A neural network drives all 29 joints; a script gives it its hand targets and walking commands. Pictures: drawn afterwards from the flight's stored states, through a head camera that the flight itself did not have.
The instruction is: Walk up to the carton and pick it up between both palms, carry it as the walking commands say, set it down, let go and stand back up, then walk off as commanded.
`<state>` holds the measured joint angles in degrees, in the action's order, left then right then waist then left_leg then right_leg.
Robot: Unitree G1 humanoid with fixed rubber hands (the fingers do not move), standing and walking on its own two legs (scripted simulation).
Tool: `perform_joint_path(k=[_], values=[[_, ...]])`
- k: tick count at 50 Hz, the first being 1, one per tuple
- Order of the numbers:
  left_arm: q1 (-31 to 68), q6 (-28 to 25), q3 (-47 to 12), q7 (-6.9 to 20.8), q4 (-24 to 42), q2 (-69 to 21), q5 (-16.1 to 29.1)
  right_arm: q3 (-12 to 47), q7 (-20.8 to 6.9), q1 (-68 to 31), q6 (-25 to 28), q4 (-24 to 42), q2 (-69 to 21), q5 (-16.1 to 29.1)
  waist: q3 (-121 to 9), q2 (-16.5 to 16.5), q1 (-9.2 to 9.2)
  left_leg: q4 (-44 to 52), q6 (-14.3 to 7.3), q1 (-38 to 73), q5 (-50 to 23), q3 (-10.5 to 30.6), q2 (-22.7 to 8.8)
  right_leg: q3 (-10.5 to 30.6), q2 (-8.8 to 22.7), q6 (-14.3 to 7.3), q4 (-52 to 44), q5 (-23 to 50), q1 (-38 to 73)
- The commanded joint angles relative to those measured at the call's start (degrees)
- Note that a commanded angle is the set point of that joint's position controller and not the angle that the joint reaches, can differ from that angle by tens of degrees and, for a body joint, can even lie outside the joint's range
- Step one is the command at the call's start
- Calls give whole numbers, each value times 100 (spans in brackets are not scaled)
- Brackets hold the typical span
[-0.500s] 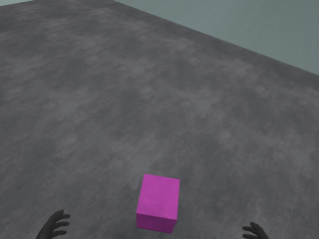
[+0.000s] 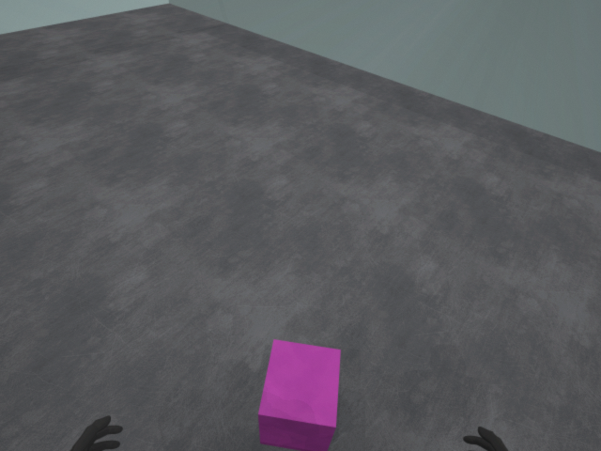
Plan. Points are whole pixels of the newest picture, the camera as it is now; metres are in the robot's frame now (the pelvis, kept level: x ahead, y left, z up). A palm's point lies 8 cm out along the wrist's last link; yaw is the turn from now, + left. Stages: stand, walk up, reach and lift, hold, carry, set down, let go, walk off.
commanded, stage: stand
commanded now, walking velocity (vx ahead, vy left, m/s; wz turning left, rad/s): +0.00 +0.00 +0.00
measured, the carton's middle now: (299, 397) +0.45 -0.02 -0.65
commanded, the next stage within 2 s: walk off in 1.06 s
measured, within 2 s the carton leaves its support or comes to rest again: neither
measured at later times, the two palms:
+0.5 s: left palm out of the picture +0.10 +0.30 -0.09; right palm out of the picture +0.11 -0.27 -0.09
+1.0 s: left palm out of the picture +0.08 +0.32 -0.09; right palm out of the picture +0.09 -0.27 -0.09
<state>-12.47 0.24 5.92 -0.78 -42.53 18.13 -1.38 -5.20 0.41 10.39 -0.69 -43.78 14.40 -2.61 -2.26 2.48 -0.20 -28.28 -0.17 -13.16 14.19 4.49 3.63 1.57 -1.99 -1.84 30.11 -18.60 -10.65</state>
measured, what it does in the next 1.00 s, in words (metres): stands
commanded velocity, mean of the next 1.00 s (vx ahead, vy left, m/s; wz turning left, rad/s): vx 0.00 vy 0.00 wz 0.00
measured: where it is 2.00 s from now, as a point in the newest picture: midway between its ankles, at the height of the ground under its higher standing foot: outside the picture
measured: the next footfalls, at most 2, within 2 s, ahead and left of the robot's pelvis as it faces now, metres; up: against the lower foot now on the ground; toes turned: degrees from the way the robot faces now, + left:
right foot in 1.64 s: +0.07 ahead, -0.17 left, +0.00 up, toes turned +0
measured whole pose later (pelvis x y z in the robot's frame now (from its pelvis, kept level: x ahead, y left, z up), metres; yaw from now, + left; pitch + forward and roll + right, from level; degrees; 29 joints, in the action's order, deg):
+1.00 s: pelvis -0.02 +0.01 +0.00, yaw +0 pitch -2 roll +0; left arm -12.2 -1.1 5.9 -0.9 -50.9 19.9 -1.4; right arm -5.2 0.6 10.3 0.0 -51.3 16.1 -2.3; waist -3.1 1.4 -0.2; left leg -27.3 -0.8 -13.2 12.2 4.5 3.5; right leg 1.6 -2.0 -1.2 27.7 -15.9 -10.0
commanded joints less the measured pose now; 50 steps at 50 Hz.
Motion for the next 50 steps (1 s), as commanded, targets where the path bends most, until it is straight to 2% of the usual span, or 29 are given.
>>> perform_joint_path(k=[1,2,3,5,12,13,14,15,17,19,23,26,27,28,30,31,33,35,36,37,38,40,42,43,45,46,47,49,50], values=[[63,-247,-28,-82,140,895,-115,-99,69,-404,208,109,1274,18,-101,-241,-120,207,-270,440,-1037,561,-711,912,724,85,-1043,1219,-43],[356,-271,-3,-120,158,1109,-200,-42,16,-322,235,148,1109,45,-1,120,30,286,-249,438,-1169,541,-751,916,768,22,-1007,1450,-112],[218,-262,-20,-89,160,987,-99,-41,68,-103,238,2,1268,8,-236,-428,42,178,-253,591,-1205,485,-704,1046,779,64,-1047,1462,-85],[198,-279,-20,-111,37,1072,-150,-47,95,-204,224,-26,1186,15,-442,-102,-24,206,-254,657,-1372,538,-704,754,713,105,-945,1595,190],[347,-270,3,-135,99,1099,-100,-38,33,-502,252,-41,1238,57,-257,-235,0,318,-277,474,-1086,551,-750,805,715,74,-1022,1397,79],[64,-240,-35,-132,-121,1045,-107,-62,94,-255,235,-130,1290,1,-166,-403,-19,272,-257,556,-1397,567,-679,851,778,51,-990,1612,159],[206,-261,3,-142,-39,1183,-146,-67,84,-322,197,-175,1280,76,82,-31,-71,182,-261,377,-1529,564,-741,924,874,107,-1037,1923,-42],[288,-252,-27,-137,-58,1151,-113,-21,106,-270,188,-185,1154,60,-25,-26,60,205,-238,632,-1332,458,-736,922,793,115,-1038,1741,-102],[74,-233,8,-119,-122,1132,-110,1,71,-58,235,-151,1097,52,-31,-234,17,281,-355,495,-1163,576,-716,894,765,20,-1040,1601,58],[221,-274,-85,-87,-127,1007,-59,-77,94,-406,281,-166,1448,40,119,-458,23,380,-304,462,-1173,623,-731,961,775,28,-1081,1362,-164],[264,-271,-19,-81,-244,1281,-80,-91,60,-163,218,-333,1435,90,127,-145,43,384,-285,423,-1202,577,-720,970,754,13,-1082,1294,-76],[77,-330,4,-94,-235,1112,-53,-66,78,-234,205,-424,1403,78,53,-443,-96,312,-284,423,-1148,558,-731,1017,852,86,-1129,1493,71],[193,-346,-16,-94,-234,1182,-72,-7,39,-334,217,-338,1204,128,-73,-236,11,275,-265,560,-1353,493,-732,983,866,189,-1072,1810,6],[295,-321,-57,-88,-226,1134,-56,-2,37,-274,247,-336,1303,55,-48,1,16,293,-288,498,-1201,512,-735,911,762,96,-1073,1638,-17],[226,-264,-29,-67,-341,1075,10,-6,88,-458,269,-435,1352,17,-139,-459,-75,457,-343,671,-1200,614,-796,824,695,54,-1069,1312,173],[239,-249,-77,-85,-413,1109,-70,-3,73,-285,247,-473,1367,84,-106,-323,47,493,-358,654,-1284,631,-817,882,734,-9,-981,1325,81],[364,-233,-34,-93,-336,1222,-51,27,94,-439,290,-466,1323,39,132,-344,-9,574,-321,379,-855,727,-881,909,702,7,-1003,1062,-55],[257,-210,-48,-42,-406,1076,-30,20,85,-305,280,-511,1341,47,194,-723,-47,614,-362,283,-574,746,-827,903,658,61,-1051,759,-17],[294,-226,-101,-55,-384,1003,-26,27,61,-613,300,-464,1329,62,359,-477,-107,670,-305,231,-466,740,-845,912,763,14,-1217,581,-111],[204,-258,-57,-63,-439,1185,-29,-13,76,-421,286,-470,1493,88,201,-502,7,624,-271,406,-571,736,-826,984,750,23,-1316,641,6],[200,-327,-43,-68,-482,1234,-96,-48,70,-245,237,-641,1484,94,114,-63,-28,600,-271,383,-691,701,-797,980,799,42,-1248,666,19],[410,-299,-56,-76,-427,1274,-67,-5,92,-456,220,-530,1447,56,151,-341,-36,704,-330,172,-628,760,-823,892,757,24,-1202,632,106],[451,-313,-72,-54,-440,1072,-8,67,75,-307,289,-547,1226,90,-101,-151,-5,539,-317,555,-880,640,-801,930,777,42,-1174,926,39],[322,-312,-41,-42,-516,1184,-28,-19,47,-506,279,-608,1462,66,80,-428,-71,637,-332,407,-652,760,-763,930,676,39,-1143,860,-4],[464,-319,-94,-66,-616,1086,-79,-22,21,-622,276,-555,1414,46,139,-199,40,593,-326,545,-749,675,-803,972,795,39,-1266,718,-194],[382,-287,-14,-49,-625,1298,-28,25,48,-519,286,-619,1397,34,249,-353,-80,653,-318,313,-690,742,-825,908,728,23,-1314,877,26],[324,-294,-53,-82,-625,1254,-58,3,43,-536,249,-649,1426,98,270,-267,-54,728,-357,288,-739,770,-842,889,790,13,-1263,847,81],[253,-368,-67,-48,-626,1129,-14,35,46,-607,308,-581,1363,78,-17,-605,-79,648,-371,439,-1016,712,-784,945,787,31,-1184,972,145],[378,-319,-112,-60,-779,1116,-29,-10,41,-476,331,-659,1500,131,133,-350,-18,633,-394,437,-1109,749,-858,878,810,14,-1169,833,-24]])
